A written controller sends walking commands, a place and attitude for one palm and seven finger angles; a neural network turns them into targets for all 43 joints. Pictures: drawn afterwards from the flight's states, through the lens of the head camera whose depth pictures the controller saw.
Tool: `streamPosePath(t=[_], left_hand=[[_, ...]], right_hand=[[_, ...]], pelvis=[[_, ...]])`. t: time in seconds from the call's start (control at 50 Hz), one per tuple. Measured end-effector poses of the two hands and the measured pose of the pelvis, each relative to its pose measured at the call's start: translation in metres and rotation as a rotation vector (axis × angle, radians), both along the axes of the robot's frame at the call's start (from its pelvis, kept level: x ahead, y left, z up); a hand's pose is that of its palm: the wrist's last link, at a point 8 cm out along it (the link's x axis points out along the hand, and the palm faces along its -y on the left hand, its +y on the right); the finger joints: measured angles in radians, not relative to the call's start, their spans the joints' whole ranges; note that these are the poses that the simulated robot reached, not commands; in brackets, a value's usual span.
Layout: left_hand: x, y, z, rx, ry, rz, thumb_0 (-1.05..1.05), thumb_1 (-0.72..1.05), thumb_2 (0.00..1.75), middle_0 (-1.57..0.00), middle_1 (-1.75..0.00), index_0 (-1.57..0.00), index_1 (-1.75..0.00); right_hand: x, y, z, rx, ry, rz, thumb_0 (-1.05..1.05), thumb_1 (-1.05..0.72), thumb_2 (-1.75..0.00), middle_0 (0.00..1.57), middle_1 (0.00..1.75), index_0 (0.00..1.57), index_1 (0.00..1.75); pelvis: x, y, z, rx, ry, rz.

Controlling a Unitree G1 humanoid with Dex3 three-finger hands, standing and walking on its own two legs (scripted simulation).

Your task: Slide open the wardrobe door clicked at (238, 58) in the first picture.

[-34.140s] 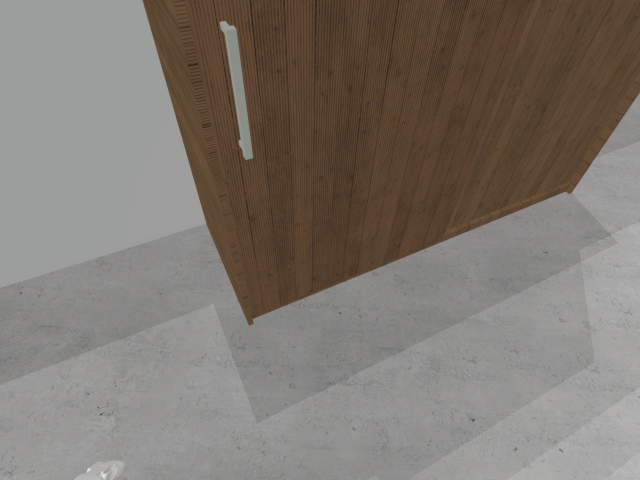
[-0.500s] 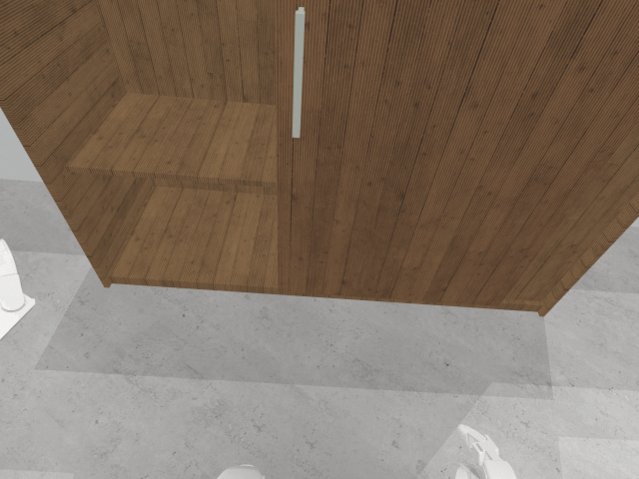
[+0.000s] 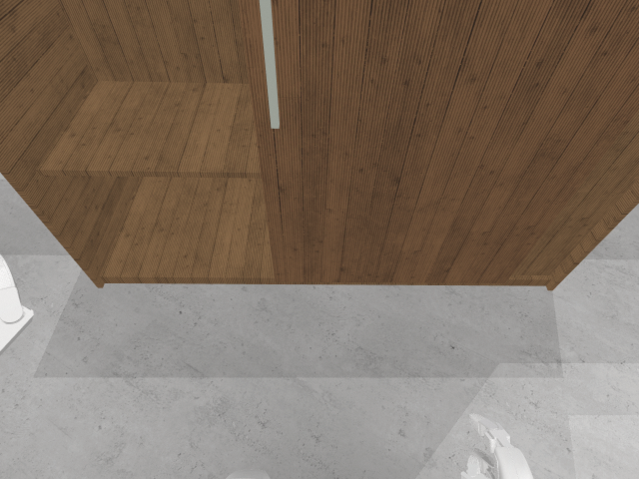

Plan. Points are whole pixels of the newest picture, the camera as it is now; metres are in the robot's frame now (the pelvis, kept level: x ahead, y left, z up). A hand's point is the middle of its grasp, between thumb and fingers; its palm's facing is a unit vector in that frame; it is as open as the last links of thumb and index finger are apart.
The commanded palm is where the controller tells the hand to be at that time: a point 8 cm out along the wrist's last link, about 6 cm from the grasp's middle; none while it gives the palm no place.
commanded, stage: stop stepping back and stand still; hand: left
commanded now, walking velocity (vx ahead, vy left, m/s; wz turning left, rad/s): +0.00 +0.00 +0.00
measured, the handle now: (271, 62) +0.77 +0.15 +0.11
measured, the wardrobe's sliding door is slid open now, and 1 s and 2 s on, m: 0.62 0.62 0.62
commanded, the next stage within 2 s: let the arm hang, fingers relaxed in 0.44 s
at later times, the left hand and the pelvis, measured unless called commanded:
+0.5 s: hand (74, 285) +0.25 +0.25 +0.16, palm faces +0.36 -0.78 -0.51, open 7.4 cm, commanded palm +0.18 +0.29 +0.19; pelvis +0.04 +0.00 +0.01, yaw -1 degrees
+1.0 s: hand out of the picture +0.00 +0.21 -0.17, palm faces +0.00 -0.98 -0.22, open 7.0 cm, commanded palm none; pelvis -0.01 +0.01 +0.01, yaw +1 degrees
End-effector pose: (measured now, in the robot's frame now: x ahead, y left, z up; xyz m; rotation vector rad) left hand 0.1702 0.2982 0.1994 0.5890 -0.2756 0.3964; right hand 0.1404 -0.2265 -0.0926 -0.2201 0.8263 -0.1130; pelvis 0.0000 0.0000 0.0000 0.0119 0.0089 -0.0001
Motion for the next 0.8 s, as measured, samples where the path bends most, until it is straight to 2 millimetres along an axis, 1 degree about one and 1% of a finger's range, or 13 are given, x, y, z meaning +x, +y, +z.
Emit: streamPosePath(t=[0.08, 0.16, 0.32, 0.42, 0.54, 0.56, 0.58, 0.62, 0.66, 0.7, 0.74, 0.76, 0.8], left_hand=[[0.02, 0.006, -0.015, -0.041, 0.031, 0.014, 0.01, 0.89, 0.9, -0.21, -0.3, -0.21, -0.3], [0.037, 0.001, -0.023, -0.062, 0.079, 0.006, 0.01, 0.89, 0.9, -0.21, -0.3, -0.21, -0.3], [0.05, -0.016, -0.008, -0.01, 0.108, -0.044, 0.01, 0.89, 0.9, -0.22, -0.3, -0.21, -0.3], [0.05, -0.012, -0.01, -0.012, 0.138, -0.013, 0.01, 0.89, 0.9, -0.22, -0.3, -0.22, -0.3], [0.041, -0.007, -0.024, -0.076, 0.176, 0.016, 0.01, 0.89, 0.9, -0.21, -0.3, -0.21, -0.3], [0.041, -0.005, -0.034, -0.078, 0.195, 0.011, 0.01, 0.89, 0.9, -0.21, -0.3, -0.21, -0.3], [0.043, -0.002, -0.053, -0.1, 0.251, 0.011, 0.01, 0.89, 0.9, -0.21, -0.3, -0.21, -0.3], [0.045, 0.003, -0.11, -0.197, 0.437, 0.039, 0.0, 0.89, 0.9, -0.21, -0.3, -0.21, -0.3], [0.036, 0.001, -0.176, -0.312, 0.673, 0.081, 0.0, 0.9, 0.9, -0.2, -0.29, -0.2, -0.3], [0.013, -0.013, -0.238, -0.409, 0.913, 0.104, 0.0, 0.9, 0.9, -0.2, -0.29, -0.2, -0.3], [-0.02, -0.035, -0.286, -0.488, 1.128, 0.103, 0.01, 0.91, 0.9, -0.2, -0.29, -0.2, -0.3], [-0.039, -0.047, -0.304, -0.524, 1.222, 0.097, 0.01, 0.91, 0.9, -0.2, -0.29, -0.2, -0.29], [-0.077, -0.071, -0.33, -0.592, 1.378, 0.083, 0.01, 0.91, 0.9, -0.2, -0.29, -0.2, -0.29]], right_hand=[[0.02, -0.013, 0.005, -0.039, -0.033, -0.035, 0.02, -0.9, -0.9, 0.21, 0.3, 0.2, 0.3], [0.043, -0.017, 0.015, -0.049, -0.064, -0.044, 0.02, -0.91, -0.9, 0.2, 0.3, 0.2, 0.3], [0.081, -0.012, 0.033, -0.024, -0.142, -0.02, 0.02, -0.91, -0.9, 0.2, 0.3, 0.2, 0.3], [0.086, -0.013, 0.032, -0.012, -0.149, -0.025, 0.01, -0.9, -0.9, 0.2, 0.3, 0.2, 0.3], [0.072, -0.015, 0.028, -0.028, -0.116, -0.036, 0.01, -0.9, -0.9, 0.21, 0.3, 0.2, 0.3], [0.068, -0.015, 0.025, -0.022, -0.109, -0.023, 0.01, -0.9, -0.9, 0.2, 0.3, 0.2, 0.3], [0.064, -0.015, 0.018, -0.013, -0.088, -0.004, 0.01, -0.9, -0.9, 0.2, 0.3, 0.2, 0.3], [0.054, -0.015, 0.001, 0.003, -0.022, 0.022, 0.01, -0.91, -0.9, 0.2, 0.3, 0.2, 0.3], [0.038, -0.013, -0.013, 0.012, 0.055, 0.03, 0.01, -0.91, -0.9, 0.2, 0.3, 0.2, 0.3], [0.018, -0.01, -0.022, 0.016, 0.124, 0.026, 0.01, -0.91, -0.9, 0.2, 0.3, 0.2, 0.3], [-0.007, -0.006, -0.027, 0.014, 0.192, 0.009, 0.01, -0.91, -0.9, 0.2, 0.3, 0.2, 0.3], [-0.02, -0.005, -0.029, 0.011, 0.228, -0.002, 0.01, -0.91, -0.9, 0.2, 0.3, 0.2, 0.3], [-0.048, -0.003, -0.03, 0.003, 0.308, -0.023, 0.01, -0.91, -0.9, 0.2, 0.3, 0.2, 0.3]], pelvis=[[0.018, 0.004, -0.004, -0.012, -0.001, -0.004], [0.032, 0.001, 0.0, -0.007, 0.011, -0.007], [0.041, -0.007, 0.009, -0.004, 0.041, -0.021], [0.04, -0.008, 0.01, -0.002, 0.054, -0.025], [0.036, -0.002, 0.009, -0.012, 0.049, -0.019], [0.034, -0.001, 0.008, -0.015, 0.053, -0.009], [0.032, 0.002, 0.007, -0.015, 0.058, 0.0], [0.027, 0.007, 0.002, -0.019, 0.065, 0.014], [0.021, 0.01, -0.001, -0.014, 0.062, 0.022], [0.016, 0.01, -0.003, -0.008, 0.052, 0.022], [0.011, 0.01, -0.004, -0.002, 0.037, 0.018], [0.008, 0.01, -0.003, -0.001, 0.029, 0.016], [0.003, 0.009, -0.001, -0.002, 0.016, 0.012]])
